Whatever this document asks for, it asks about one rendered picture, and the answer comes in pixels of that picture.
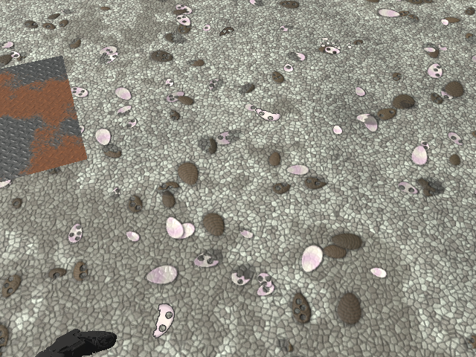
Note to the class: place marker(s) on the left robot hand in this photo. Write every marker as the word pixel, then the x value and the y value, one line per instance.
pixel 78 344

